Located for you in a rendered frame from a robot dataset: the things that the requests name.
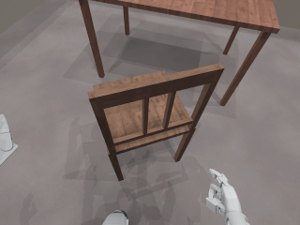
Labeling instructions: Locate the chair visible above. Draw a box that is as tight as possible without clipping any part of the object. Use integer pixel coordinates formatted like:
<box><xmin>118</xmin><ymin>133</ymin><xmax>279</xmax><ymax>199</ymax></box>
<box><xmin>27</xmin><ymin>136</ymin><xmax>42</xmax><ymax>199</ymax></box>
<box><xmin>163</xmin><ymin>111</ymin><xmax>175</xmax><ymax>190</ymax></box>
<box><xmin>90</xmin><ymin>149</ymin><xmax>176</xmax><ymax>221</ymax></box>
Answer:
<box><xmin>87</xmin><ymin>63</ymin><xmax>224</xmax><ymax>181</ymax></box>

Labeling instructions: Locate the table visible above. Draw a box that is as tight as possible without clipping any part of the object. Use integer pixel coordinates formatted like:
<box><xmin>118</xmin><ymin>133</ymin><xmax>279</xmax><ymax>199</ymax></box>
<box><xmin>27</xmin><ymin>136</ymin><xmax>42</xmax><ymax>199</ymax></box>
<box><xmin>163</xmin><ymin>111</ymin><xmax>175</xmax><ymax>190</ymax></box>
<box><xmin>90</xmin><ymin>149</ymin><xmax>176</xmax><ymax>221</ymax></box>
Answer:
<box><xmin>79</xmin><ymin>0</ymin><xmax>280</xmax><ymax>106</ymax></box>

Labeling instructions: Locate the right robot forearm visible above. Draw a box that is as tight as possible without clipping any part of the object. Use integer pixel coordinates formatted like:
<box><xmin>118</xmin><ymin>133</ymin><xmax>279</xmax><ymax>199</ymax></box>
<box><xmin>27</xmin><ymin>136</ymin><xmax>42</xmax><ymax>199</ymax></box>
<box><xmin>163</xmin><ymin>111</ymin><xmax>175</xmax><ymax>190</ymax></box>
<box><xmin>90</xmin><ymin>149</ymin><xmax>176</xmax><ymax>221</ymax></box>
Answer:
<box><xmin>224</xmin><ymin>211</ymin><xmax>250</xmax><ymax>225</ymax></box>

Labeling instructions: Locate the robot left hand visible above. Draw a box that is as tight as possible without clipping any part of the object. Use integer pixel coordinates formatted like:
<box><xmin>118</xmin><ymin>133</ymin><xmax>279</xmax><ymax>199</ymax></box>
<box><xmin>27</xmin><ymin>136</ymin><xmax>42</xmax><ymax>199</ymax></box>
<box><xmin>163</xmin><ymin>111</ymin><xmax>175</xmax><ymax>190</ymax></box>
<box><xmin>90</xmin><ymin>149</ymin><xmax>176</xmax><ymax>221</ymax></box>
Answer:
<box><xmin>0</xmin><ymin>114</ymin><xmax>18</xmax><ymax>166</ymax></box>

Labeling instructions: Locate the robot right hand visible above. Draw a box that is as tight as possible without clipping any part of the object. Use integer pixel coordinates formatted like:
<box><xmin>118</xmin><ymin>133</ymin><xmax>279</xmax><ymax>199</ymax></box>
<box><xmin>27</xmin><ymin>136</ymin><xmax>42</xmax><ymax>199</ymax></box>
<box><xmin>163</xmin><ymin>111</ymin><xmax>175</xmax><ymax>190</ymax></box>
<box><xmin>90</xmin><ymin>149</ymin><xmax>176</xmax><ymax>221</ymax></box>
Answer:
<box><xmin>205</xmin><ymin>169</ymin><xmax>242</xmax><ymax>218</ymax></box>

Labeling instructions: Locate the robot left thigh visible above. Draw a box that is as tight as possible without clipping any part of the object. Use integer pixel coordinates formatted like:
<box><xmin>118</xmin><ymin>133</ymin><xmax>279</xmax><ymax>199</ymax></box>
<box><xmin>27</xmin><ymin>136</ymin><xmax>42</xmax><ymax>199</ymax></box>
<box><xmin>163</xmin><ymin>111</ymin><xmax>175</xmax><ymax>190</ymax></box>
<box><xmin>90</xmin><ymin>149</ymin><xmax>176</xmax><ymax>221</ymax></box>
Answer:
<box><xmin>102</xmin><ymin>213</ymin><xmax>128</xmax><ymax>225</ymax></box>

